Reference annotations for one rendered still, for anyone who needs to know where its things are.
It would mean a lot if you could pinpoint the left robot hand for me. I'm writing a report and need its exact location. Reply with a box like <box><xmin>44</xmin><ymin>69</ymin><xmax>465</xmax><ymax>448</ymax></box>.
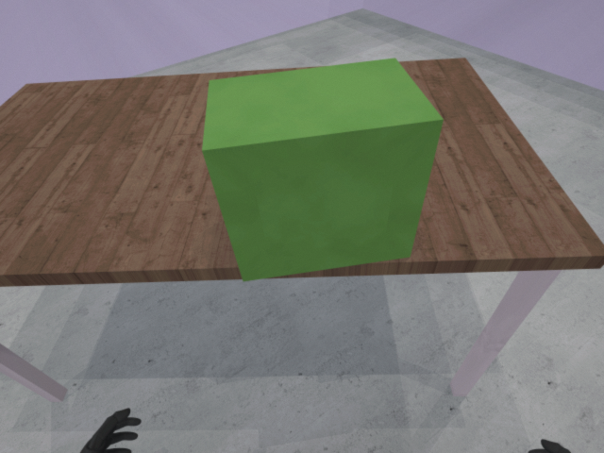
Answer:
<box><xmin>80</xmin><ymin>408</ymin><xmax>142</xmax><ymax>453</ymax></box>

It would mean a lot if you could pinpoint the carton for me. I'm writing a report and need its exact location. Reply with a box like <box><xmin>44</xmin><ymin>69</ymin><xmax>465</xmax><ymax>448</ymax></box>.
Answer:
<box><xmin>202</xmin><ymin>58</ymin><xmax>444</xmax><ymax>281</ymax></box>

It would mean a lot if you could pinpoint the table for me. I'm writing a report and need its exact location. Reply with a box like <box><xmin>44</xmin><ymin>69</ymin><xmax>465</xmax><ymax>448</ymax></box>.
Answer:
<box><xmin>0</xmin><ymin>58</ymin><xmax>604</xmax><ymax>402</ymax></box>

